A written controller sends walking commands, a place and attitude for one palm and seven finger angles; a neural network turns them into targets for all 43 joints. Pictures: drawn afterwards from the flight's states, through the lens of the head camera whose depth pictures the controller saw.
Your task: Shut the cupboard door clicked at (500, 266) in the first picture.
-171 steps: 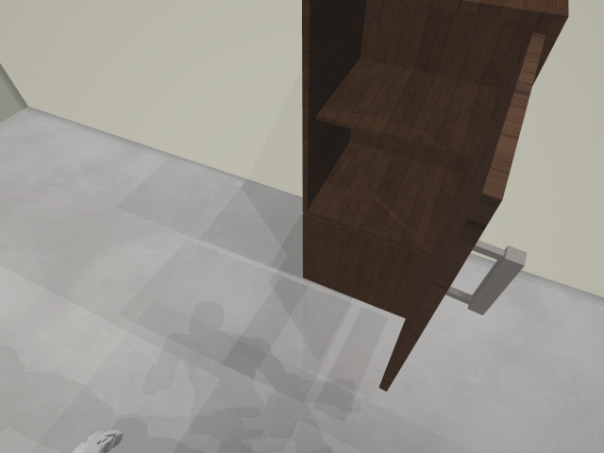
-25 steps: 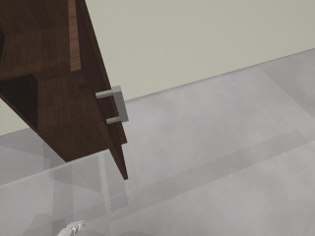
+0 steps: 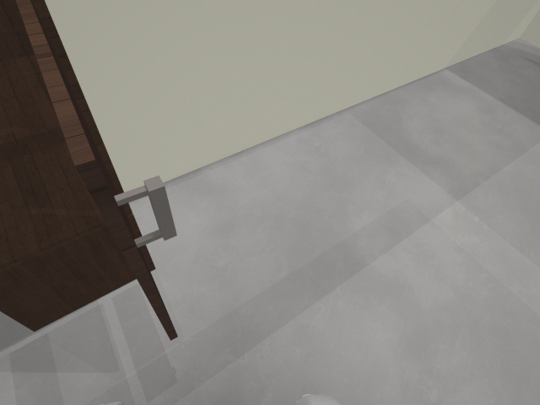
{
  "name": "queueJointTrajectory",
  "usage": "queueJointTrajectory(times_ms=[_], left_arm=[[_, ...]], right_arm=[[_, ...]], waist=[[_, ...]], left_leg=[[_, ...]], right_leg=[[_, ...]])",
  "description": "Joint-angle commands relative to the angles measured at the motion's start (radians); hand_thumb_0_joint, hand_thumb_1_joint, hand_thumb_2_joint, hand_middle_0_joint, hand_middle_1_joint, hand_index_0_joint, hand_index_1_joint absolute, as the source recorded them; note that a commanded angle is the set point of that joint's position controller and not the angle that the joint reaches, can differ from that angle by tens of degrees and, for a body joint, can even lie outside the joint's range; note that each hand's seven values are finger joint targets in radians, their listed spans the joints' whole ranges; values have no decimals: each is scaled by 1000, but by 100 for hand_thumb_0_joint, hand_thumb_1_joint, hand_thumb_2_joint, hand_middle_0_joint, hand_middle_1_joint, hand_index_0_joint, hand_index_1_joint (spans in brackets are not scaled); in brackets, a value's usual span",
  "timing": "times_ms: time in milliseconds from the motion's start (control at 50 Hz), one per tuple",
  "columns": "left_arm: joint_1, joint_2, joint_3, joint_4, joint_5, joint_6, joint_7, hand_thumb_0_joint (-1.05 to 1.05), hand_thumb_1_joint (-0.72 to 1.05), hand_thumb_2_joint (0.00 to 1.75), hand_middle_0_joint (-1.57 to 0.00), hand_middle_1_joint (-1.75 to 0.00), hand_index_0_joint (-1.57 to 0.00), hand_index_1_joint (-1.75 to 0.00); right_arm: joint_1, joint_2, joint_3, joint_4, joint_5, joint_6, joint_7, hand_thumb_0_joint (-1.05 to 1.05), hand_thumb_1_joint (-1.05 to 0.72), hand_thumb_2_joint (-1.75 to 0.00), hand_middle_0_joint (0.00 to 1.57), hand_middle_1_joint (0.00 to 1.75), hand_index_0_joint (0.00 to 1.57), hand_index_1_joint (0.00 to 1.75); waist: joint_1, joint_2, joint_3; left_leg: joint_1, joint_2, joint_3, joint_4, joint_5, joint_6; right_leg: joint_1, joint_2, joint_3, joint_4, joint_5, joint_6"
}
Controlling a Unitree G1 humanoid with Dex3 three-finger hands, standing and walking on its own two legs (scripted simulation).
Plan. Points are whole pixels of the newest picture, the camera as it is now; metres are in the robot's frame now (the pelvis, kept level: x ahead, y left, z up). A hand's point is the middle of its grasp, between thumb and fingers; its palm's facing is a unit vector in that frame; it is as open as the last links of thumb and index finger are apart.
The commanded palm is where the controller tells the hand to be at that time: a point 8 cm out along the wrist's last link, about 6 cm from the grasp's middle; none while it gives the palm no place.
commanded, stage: walk around to get in front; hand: left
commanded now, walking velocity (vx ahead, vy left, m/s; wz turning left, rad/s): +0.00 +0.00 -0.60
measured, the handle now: (148, 216) +0.35 +0.21 +0.07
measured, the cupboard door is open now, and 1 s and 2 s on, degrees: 86 86 86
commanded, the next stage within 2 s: none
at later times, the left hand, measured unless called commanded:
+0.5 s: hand (196, 387) +0.16 +0.12 -0.15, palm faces -0.27 -0.93 -0.26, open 7.4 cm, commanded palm none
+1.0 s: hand (220, 342) +0.24 +0.10 -0.16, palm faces -0.53 -0.84 -0.15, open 7.4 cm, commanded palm none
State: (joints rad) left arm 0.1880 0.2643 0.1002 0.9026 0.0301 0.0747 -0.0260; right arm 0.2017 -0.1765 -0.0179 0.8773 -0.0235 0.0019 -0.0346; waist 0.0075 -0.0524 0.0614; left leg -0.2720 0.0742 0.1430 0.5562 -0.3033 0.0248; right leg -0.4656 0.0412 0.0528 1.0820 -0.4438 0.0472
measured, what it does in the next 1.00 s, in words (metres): steps on the spot, turning right: right foot, then left foot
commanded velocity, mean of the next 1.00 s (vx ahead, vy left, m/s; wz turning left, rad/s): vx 0.14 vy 0.00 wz -0.60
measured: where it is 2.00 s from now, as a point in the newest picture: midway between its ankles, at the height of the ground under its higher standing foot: (353, 366)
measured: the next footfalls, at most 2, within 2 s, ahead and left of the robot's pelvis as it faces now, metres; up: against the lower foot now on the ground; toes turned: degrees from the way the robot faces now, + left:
right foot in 0.32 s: +0.01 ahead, -0.14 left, +0.00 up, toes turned -18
left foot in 0.74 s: +0.11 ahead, +0.08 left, +0.00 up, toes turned -20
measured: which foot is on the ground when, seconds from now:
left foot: down 0.00-0.32, up 0.34-0.72, down 0.74-1.00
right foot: up 0.00-0.30, down 0.32-0.74, up 0.76-1.00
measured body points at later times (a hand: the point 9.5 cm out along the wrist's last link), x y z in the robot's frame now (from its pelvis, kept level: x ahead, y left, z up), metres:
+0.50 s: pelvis +0.00 -0.04 +0.00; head +0.03 -0.07 +0.45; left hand +0.18 +0.17 -0.13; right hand -0.04 -0.30 -0.16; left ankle +0.03 +0.11 -0.67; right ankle -0.03 -0.13 -0.74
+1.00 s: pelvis +0.08 -0.04 +0.01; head +0.10 -0.03 +0.46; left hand +0.27 +0.14 -0.15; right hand -0.07 -0.23 -0.13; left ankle +0.07 +0.09 -0.74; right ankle +0.02 -0.18 -0.65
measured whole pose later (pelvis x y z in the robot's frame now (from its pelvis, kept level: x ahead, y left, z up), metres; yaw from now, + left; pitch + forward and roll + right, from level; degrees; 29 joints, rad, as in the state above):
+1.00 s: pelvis +0.08 -0.04 +0.01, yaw -34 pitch +0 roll -2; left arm 0.22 0.23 0.10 0.95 0.04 0.06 -0.07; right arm 0.39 -0.17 -0.02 0.98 -0.03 -0.04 -0.03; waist 0.00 -0.02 0.03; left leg -0.05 0.12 0.24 0.38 -0.32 -0.02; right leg -0.59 -0.07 -0.05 1.09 -0.24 0.05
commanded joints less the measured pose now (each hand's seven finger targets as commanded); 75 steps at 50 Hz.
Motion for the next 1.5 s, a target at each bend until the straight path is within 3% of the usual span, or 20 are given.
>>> queueJointTrajectory(times_ms=[0, 160, 260, 300, 320, 420, 620, 680, 720, 740, 840, 1080, 1120, 1140, 1160, 1180, 1200, 1260, 1320, 1480], left_arm=[[-23, 29, 10, -85, -7, -23, -11, 0, 90, 90, -20, -30, -20, -30], [-103, 1, -4, -102, -7, -25, -11, 0, 90, 90, -20, -30, -20, -30], [-16, 34, 0, -79, -6, -49, 0, 0, 90, 90, -20, -30, -20, -30], [128, 225, 36, -41, -3, -68, 28, 0, 90, 90, -20, -30, -20, -30], [152, 229, 42, -37, -17, -60, 41, 0, 90, 90, -20, -30, -20, -30], [-34, 127, 13, -83, -11, -61, 44, 0, 90, 90, -20, -30, -20, -30], [8, 160, 29, -71, -5, -55, 27, 0, 90, 90, -20, -30, -20, -30], [-37, 136, 26, -75, -13, -51, 17, 0, 90, 90, -20, -30, -20, -30], [-52, 9, -1, -130, -18, -52, -3, 0, 90, 90, -20, -30, -20, -30], [-108, 58, 14, -144, -2, -60, -12, 0, 90, 90, -20, -30, -20, -30], [-29, 7, 11, -62, 5, -55, -40, 0, 90, 90, -20, -30, -20, -30], [-234, -55, -23, -75, 2, -74, -43, 0, 90, 90, -20, -30, -20, -30], [-126, -26, -16, -38, 1, -90, -36, 0, 90, 90, -20, -30, -20, -30], [31, 4, -6, 11, 2, -102, -30, 0, 90, 90, -20, -30, -20, -30], [186, 103, 17, 58, 3, -116, -18, 0, 90, 90, -20, -30, -20, -30], [312, 221, 47, 86, -4, -122, 2, 0, 90, 90, -20, -30, -20, -30], [319, 279, 58, 94, -30, -109, 12, 0, 90, 90, -20, -30, -20, -30], [79, 116, 11, 37, -22, -116, 24, 0, 90, 90, -20, -30, -20, -30], [36, 59, -9, 40, -9, -135, 29, 0, 90, 90, -20, -30, -20, -30], [147, 36, -18, 85, -9, -158, 34, 0, 90, 90, -20, -30, -20, -30]], right_arm=[[60, -185, -54, -47, -4, -27, -17, 0, -90, -90, 20, 30, 20, 30], [120, -213, -84, 8, -6, -14, -1, 0, -90, -90, 20, 30, 20, 30], [100, -224, -93, 13, 0, -6, 14, 0, -90, -90, 20, 30, 20, 30], [48, -111, -60, -59, 5, 3, 24, 0, -90, -90, 20, 30, 20, 30], [0, -137, -59, -73, 6, 19, 7, 0, -90, -90, 20, 30, 20, 30], [16, -130, -64, -15, -1, 30, 11, 0, -90, -90, 20, 30, 20, 30], [0, -129, -53, -58, 4, 3, 14, 0, -90, -90, 20, 30, 20, 30], [123, -138, -51, -27, 2, -20, 9, 0, -90, -90, 20, 30, 20, 30], [257, -314, -80, -1, -18, -31, -4, 0, -90, -90, 20, 30, 20, 30], [232, -302, -75, -6, -15, -35, -4, 0, -90, -90, 20, 30, 20, 30], [135, -167, -39, -3, -6, -63, -4, 0, -90, -90, 20, 30, 20, 30], [320, -156, -54, 120, -16, -65, 8, 0, -90, -90, 20, 30, 20, 30], [297, -183, -61, 119, -10, -65, 10, 0, -90, -90, 20, 30, 20, 30], [266, -196, -62, 112, -4, -65, 14, 0, -90, -90, 20, 30, 20, 30], [259, -169, -56, 97, 9, -64, 29, 0, -90, -90, 20, 30, 20, 30], [253, -85, -38, 54, 22, -68, 27, 0, -90, -90, 20, 30, 20, 30], [146, -106, -41, 16, 22, -67, 21, 0, -90, -90, 20, 30, 20, 30], [95, -97, -54, 51, -2, -58, 20, 0, -90, -90, 20, 30, 20, 30], [195, -64, -49, 99, -14, -27, 26, 0, -90, -90, 20, 30, 20, 30], [-8, -61, -52, 11, -13, -34, 55, 0, -90, -90, 20, 30, 20, 30]], waist=[[-28, 223, -88], [-70, 271, -92], [-8, 199, -136], [64, -266, -161], [86, -210, -173], [-7, -74, -64], [19, -113, -119], [-45, -79, -104], [-103, 420, -60], [-108, 325, 6], [-22, 197, 49], [-83, 237, 58], [-22, 223, -24], [60, 188, -116], [131, 58, -220], [163, -139, -343], [170, -159, -325], [46, 44, -78], [-32, -22, -52], [2, -41, 17]], left_leg=[[192, 247, -120, -207, 521, 86], [225, 303, -21, -151, 578, 93], [89, 298, 60, 46, 466, 1], [-347, 81, 90, 476, -300, -115], [-359, 76, -72, 567, -327, -106], [-274, 70, -99, 552, -85, -129], [-121, -14, -74, 193, -124, -109], [157, -31, -52, -108, -33, -80], [332, 399, -574, -405, -452, 58], [183, 476, -647, -466, -520, 111], [140, 266, -181, -390, -73, 38], [277, 293, 96, -237, 477, 50], [280, 294, 141, -56, 767, 30], [233, 264, 184, 129, 816, -5], [-29, 238, 177, 358, 599, -42], [-346, 79, 132, 686, -248, -98], [-438, 71, -12, 830, -301, -75], [-381, 150, -118, 793, -40, -67], [-282, 136, -83, 656, 30, -87], [-374, 111, -90, 350, 158, -99]], right_leg=[[-98, -61, -52, 75, 19, 24], [13, -76, -149, -240, -11, 11], [305, -58, -169, -600, 228, -39], [547, -447, 326, -729, 729, -202], [493, -464, 314, -729, 760, -267], [274, -286, 142, -731, 595, -220], [281, -246, 295, -735, 290, -229], [81, -163, 280, -662, 4, -163], [-297, 59, -23, -185, -182, -45], [-292, -46, 10, -43, -115, -46], [-238, -100, -56, 117, 177, -12], [-102, -76, -220, -362, 179, -51], [96, -22, -256, -456, 143, -91], [308, 16, -280, -531, 216, -109], [644, -91, -144, -555, 248, -152], [870, -416, 338, -630, 247, -271], [781, -500, 506, -763, 262, -314], [362, -387, 285, -837, 152, -262], [204, -288, 94, -865, 297, -222], [274, -266, 105, -898, 264, -243]])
